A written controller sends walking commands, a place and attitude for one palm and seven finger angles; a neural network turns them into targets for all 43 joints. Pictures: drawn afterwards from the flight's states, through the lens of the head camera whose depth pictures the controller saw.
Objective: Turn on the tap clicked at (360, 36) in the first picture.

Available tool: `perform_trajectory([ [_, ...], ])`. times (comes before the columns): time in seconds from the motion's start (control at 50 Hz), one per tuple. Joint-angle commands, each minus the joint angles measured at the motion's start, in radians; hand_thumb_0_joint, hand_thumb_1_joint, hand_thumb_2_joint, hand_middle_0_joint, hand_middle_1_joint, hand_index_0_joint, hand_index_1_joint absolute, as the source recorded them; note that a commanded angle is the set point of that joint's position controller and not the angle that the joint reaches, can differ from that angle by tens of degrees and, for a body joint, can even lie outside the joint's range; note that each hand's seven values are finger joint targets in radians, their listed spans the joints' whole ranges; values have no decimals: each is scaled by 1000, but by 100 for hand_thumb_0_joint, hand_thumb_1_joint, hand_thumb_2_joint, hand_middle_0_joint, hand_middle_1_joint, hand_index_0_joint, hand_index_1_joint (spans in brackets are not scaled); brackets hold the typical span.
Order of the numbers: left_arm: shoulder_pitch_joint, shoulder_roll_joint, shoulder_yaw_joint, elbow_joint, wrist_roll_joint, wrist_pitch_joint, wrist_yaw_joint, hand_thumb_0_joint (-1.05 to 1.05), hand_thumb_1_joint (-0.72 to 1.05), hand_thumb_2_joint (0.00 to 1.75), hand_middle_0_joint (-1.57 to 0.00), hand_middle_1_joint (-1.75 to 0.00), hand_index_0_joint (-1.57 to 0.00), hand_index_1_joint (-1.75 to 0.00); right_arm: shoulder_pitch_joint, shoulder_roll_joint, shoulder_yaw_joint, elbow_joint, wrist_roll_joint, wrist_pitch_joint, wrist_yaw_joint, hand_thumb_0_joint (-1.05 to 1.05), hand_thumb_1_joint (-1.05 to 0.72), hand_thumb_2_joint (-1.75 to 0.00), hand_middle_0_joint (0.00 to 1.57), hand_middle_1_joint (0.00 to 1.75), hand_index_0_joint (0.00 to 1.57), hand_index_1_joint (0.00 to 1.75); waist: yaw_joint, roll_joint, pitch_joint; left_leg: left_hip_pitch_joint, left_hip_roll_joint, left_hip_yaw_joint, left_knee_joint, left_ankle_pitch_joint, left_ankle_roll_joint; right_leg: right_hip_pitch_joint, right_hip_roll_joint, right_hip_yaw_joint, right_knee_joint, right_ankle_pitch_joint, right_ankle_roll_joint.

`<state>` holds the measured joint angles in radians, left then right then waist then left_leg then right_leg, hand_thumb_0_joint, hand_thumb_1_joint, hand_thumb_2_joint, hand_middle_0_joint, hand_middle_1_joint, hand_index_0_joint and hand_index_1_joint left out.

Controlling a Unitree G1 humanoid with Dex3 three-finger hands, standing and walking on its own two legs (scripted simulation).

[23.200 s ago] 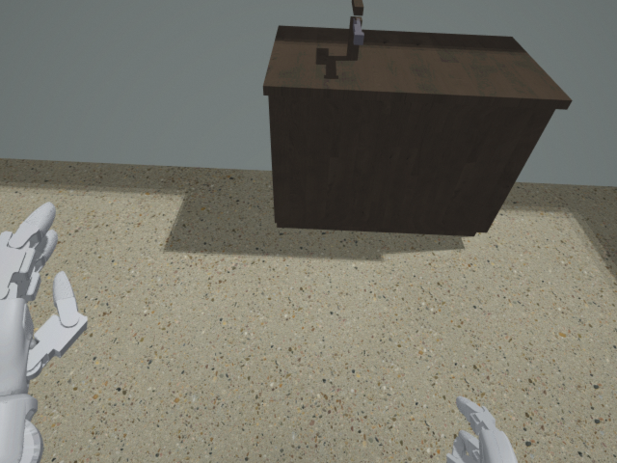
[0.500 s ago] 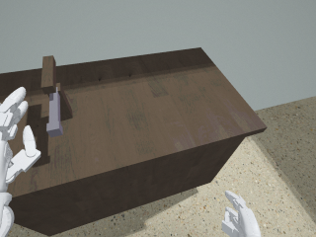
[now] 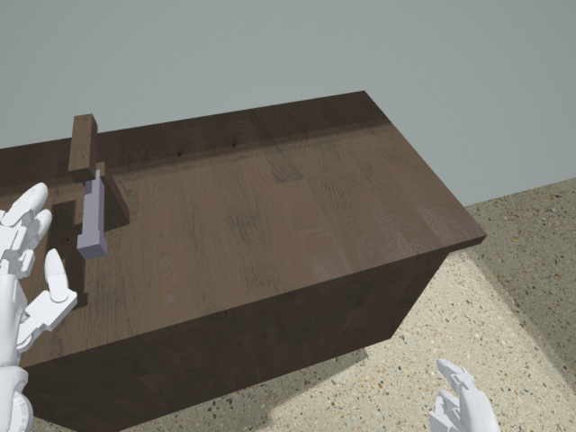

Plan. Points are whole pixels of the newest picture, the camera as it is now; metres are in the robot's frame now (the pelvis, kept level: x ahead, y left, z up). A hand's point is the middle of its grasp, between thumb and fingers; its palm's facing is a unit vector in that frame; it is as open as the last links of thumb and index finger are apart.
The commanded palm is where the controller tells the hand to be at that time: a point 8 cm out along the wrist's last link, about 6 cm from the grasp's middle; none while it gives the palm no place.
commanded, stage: come to a stop and stand still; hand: left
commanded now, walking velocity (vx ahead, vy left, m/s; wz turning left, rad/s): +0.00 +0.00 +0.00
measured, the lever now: (92, 245) +0.33 +0.31 +0.07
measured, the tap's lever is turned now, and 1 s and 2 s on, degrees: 0 0 0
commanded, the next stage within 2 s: look again from close up in 1.32 s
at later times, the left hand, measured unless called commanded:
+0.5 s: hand out of the picture +0.22 +0.33 +0.15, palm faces +0.41 -0.82 -0.41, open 7.4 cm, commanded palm +0.15 +0.34 +0.17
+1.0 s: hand (1, 322) +0.18 +0.29 +0.15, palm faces +0.41 -0.85 -0.32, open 7.4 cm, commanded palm +0.12 +0.32 +0.17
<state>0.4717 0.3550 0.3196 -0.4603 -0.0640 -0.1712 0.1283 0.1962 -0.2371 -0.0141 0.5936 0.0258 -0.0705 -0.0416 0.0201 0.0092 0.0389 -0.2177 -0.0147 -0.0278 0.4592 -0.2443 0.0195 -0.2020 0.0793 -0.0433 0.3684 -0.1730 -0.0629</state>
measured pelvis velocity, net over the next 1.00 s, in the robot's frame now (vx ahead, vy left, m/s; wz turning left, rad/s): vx -0.03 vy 0.03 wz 0.03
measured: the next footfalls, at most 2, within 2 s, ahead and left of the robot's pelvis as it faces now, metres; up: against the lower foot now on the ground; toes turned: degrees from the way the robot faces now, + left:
none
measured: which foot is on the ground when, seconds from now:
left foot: down 0.00-1.00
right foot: down 0.00-1.00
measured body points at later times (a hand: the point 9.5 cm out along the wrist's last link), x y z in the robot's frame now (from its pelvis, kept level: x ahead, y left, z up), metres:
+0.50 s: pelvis +0.00 +0.06 -0.01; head +0.05 +0.10 +0.44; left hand +0.19 +0.37 +0.17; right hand +0.18 -0.16 -0.08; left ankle +0.00 +0.11 -0.74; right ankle +0.01 -0.07 -0.74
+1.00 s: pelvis -0.03 +0.03 -0.01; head -0.01 +0.05 +0.44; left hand +0.15 +0.33 +0.17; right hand +0.15 -0.19 -0.08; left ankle +0.00 +0.11 -0.74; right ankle +0.01 -0.08 -0.74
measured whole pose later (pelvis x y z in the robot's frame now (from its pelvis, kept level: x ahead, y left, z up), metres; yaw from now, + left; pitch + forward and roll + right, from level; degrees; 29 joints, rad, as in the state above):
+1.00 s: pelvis -0.03 +0.03 -0.01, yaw +2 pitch +0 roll -1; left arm 0.40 0.39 0.33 -0.39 -0.11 -0.26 0.11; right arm 0.23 -0.24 0.01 0.60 0.03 -0.14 0.03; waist 0.04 -0.02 0.04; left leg -0.28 -0.08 -0.03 0.51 -0.22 0.06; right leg -0.28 0.00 -0.07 0.48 -0.20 -0.02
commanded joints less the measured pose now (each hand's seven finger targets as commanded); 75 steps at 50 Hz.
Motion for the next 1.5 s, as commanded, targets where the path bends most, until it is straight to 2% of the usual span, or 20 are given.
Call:
perform_trajectory([
  [0.0,-610,528,401,-119,49,-176,19,0,90,90,-20,-30,-20,-30,35,-41,34,-207,63,-109,-72,0,-90,-90,20,30,20,30,-8,23,-87,-100,122,-81,19,-31,26,-45,-182,90,-9,-236,72],
  [0.02,-446,415,290,18,14,-134,17,0,90,90,-20,-30,-20,-30,-17,-108,42,-179,16,-100,-35,0,-90,-90,20,30,20,30,-1,-46,-129,-42,59,-66,27,43,18,-58,-152,105,-23,-204,42],
  [0.04,-368,437,302,5,3,-133,7,0,90,90,-20,-30,-20,-30,-20,-152,9,-188,-9,-106,-14,0,-90,-90,20,30,20,30,18,-53,-146,-33,33,-52,52,26,10,-84,-164,149,-40,-159,17],
  [0.06,-266,376,241,-10,-14,-142,-8,0,90,90,-20,-30,-20,-30,-5,-156,4,-190,-15,-114,8,0,-90,-90,20,30,20,30,21,-56,-161,-45,21,-45,67,48,11,-59,-183,175,-31,-87,-2],
  [0.08,-150,290,191,31,-30,-142,-20,0,90,90,-20,-30,-20,-30,-25,-143,10,-165,-11,-118,33,0,-90,-90,20,30,20,30,18,3,-197,-7,42,-38,50,84,12,-48,-177,161,19,-10,-10],
  [0.12,-38,225,134,-85,-42,-153,-20,0,90,90,-20,-30,-20,-30,13,-152,-5,-181,-8,-126,69,0,-90,-90,20,30,20,30,33,38,-199,-33,58,-60,23,210,7,15,-186,130,58,147,-3],
  [0.16,-8,224,140,-109,-43,-157,-6,0,90,90,-20,-30,-20,-30,-1,-152,-18,-171,0,-140,86,0,-90,-90,20,30,20,30,36,-9,-173,-28,64,-71,-5,281,-1,19,-171,91,71,202,17],
  [0.24,-114,303,203,-183,-31,-182,13,0,90,90,-20,-30,-20,-30,-25,-162,-19,-154,-11,-143,78,0,-90,-90,20,30,20,30,24,8,-179,-33,86,-102,-51,415,-44,55,-144,39,128,197,42],
  [0.26,-147,317,214,-196,-30,-188,15,0,90,90,-20,-30,-20,-30,-30,-161,-19,-151,-14,-140,75,0,-90,-90,20,30,20,30,22,16,-172,-44,88,-111,-63,409,-50,58,-142,36,137,174,43],
  [0.28,-218,383,253,-257,-22,-191,21,0,90,90,-20,-30,-20,-30,-52,-169,-18,-152,-16,-134,71,0,-90,-90,20,30,20,30,17,90,-211,-14,99,-119,-69,437,-47,60,-135,39,169,131,46],
  [0.34,-204,339,210,-236,-17,-184,17,0,90,90,-20,-30,-20,-30,-23,-148,-20,-139,-26,-135,77,0,-90,-90,20,30,20,30,21,155,-213,45,125,-137,-64,565,-56,-14,-141,29,185,-55,44],
  [0.42,-184,298,171,-273,-8,-169,11,0,90,90,-20,-30,-20,-30,1,-149,-29,-140,-29,-134,95,0,-90,-90,20,30,20,30,20,148,-229,113,155,-152,-54,727,-60,-74,-139,25,238,-147,48],
  [0.5,-142,251,154,-224,-8,-160,3,0,90,90,-20,-30,-20,-30,18,-146,-40,-146,-22,-123,106,0,-90,-90,20,30,20,30,18,84,-210,85,158,-146,-62,677,-76,-58,-139,19,214,-125,44],
  [0.56,-144,250,166,-175,-18,-157,0,0,90,90,-20,-30,-20,-30,-11,-147,-39,-154,-16,-110,100,0,-90,-90,20,30,20,30,21,43,-167,-10,147,-137,-87,455,-79,-12,-148,22,166,-75,42],
  [0.62,-176,241,155,-162,-23,-160,-5,0,90,90,-20,-30,-20,-30,-24,-144,-35,-160,-10,-100,94,0,-90,-90,20,30,20,30,18,92,-139,-53,139,-149,-138,274,-89,-1,-143,22,174,-75,43],
  [0.74,-168,238,154,-163,-34,-165,-6,0,90,90,-20,-30,-20,-30,-46,-132,-25,-166,0,-101,83,0,-90,-90,20,30,20,30,25,42,-159,-125,102,-143,-124,58,-58,83,-155,39,121,35,40],
  [0.96,-171,216,119,-144,-57,-151,-3,0,90,90,-20,-30,-20,-30,-60,-129,-21,-146,15,-136,66,0,-90,-90,20,30,20,30,14,17,-118,-93,58,-126,-64,-51,-5,-3,-197,108,2,-48,25],
  [1.08,-138,247,147,-152,-65,-140,3,0,90,90,-20,-30,-20,-30,-77,-135,-23,-143,15,-147,57,0,-90,-90,20,30,20,30,12,36,-128,-63,54,-131,-56,-8,-2,-1,-205,120,-23,-45,23],
  [1.36,-138,196,102,-154,-65,-107,0,0,90,90,-20,-30,-20,-30,-97,-122,-15,-152,13,-150,39,0,-90,-90,20,30,20,30,6,13,-105,-45,63,-138,-93,-15,4,9,-194,119,-70,-82,35],
  [1.48,-160,211,113,-173,-44,-92,4,0,90,90,-20,-30,-20,-30,-110,-125,-7,-157,8,-142,30,0,-90,-90,20,30,20,30,3,62,-113,-39,82,-154,-133,-43,5,30,-178,107,-64,-91,38],
])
